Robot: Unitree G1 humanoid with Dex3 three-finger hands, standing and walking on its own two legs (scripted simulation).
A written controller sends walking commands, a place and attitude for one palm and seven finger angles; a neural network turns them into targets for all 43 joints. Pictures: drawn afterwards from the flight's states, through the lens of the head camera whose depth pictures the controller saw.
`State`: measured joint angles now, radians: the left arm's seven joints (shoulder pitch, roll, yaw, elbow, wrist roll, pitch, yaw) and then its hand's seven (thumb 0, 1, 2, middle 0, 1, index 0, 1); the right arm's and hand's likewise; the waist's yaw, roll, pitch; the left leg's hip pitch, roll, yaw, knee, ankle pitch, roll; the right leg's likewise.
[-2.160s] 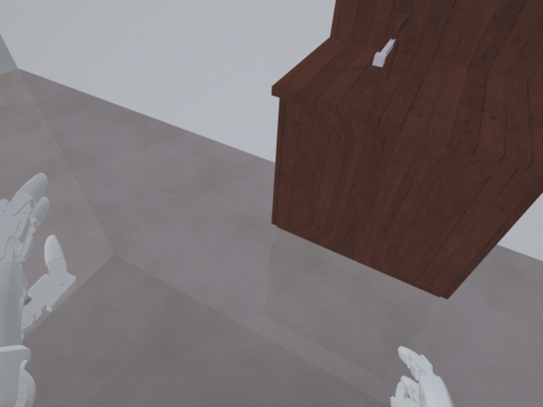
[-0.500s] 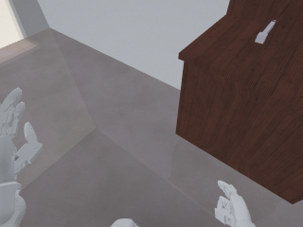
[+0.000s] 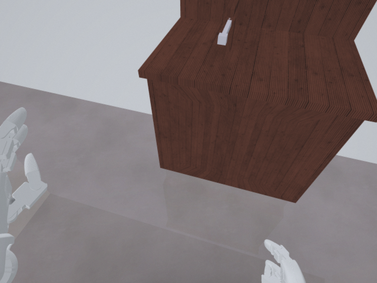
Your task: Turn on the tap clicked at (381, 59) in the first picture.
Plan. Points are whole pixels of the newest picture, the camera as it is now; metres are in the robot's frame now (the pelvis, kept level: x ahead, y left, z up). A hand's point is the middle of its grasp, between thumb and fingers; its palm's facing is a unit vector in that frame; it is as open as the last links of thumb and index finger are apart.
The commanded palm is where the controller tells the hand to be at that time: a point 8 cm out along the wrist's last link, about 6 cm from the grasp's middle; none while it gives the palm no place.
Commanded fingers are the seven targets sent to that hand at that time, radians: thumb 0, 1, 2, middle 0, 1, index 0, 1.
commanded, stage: turn to face it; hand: left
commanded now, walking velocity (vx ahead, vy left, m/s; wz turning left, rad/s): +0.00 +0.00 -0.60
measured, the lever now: (222, 39) +0.81 -0.04 +0.13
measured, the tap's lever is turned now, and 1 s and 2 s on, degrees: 0 0 0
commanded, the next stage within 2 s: take the last steps up to it in 0.88 s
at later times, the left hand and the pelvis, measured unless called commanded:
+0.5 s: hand (101, 197) +0.20 +0.15 +0.18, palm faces +0.19 -0.90 -0.39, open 7.4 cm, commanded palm +0.16 +0.20 +0.18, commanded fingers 0.00 0.90 0.90 -0.20 -0.30 -0.20 -0.30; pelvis -0.06 -0.03 +0.00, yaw -15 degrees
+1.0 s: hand (162, 234) +0.16 +0.05 +0.18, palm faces -0.07 -0.87 -0.49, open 7.4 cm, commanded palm +0.14 +0.12 +0.18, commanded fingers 0.00 0.90 0.90 -0.20 -0.30 -0.20 -0.30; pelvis -0.14 -0.05 +0.00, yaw -28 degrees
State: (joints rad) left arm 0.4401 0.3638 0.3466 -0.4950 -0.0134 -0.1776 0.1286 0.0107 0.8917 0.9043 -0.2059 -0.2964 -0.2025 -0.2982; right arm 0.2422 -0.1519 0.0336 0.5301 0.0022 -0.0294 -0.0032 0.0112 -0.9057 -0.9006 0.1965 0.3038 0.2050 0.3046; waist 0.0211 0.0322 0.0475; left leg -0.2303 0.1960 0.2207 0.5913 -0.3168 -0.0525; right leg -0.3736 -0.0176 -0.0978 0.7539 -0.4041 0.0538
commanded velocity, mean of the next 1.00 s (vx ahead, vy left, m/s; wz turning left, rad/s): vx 0.01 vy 0.01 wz -0.44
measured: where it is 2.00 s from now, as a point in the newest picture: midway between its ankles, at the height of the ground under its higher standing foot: outside the picture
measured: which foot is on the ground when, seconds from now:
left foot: down 0.00-0.06, up 0.08-0.46, down 0.48-0.74, up 0.76-1.00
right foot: up 0.00-0.04, down 0.06-0.48, up 0.50-0.70, down 0.72-1.00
